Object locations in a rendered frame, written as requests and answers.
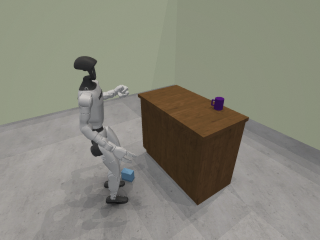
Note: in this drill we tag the robot right upper arm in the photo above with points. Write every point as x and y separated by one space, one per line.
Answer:
85 102

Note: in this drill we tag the robot left foot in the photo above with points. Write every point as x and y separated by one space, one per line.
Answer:
122 183

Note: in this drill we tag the sponge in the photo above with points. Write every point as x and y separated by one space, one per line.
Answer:
127 175

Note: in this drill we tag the humanoid robot head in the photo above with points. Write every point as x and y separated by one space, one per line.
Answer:
86 63

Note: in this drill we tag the table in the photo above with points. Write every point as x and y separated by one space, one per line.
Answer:
196 145

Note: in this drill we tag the right robot hand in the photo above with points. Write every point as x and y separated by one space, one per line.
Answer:
120 152

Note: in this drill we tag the left robot hand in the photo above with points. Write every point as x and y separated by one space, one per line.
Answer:
121 91

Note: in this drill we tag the left robot forearm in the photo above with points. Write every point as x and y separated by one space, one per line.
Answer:
109 94

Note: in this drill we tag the right robot forearm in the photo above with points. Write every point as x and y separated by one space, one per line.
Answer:
99 139

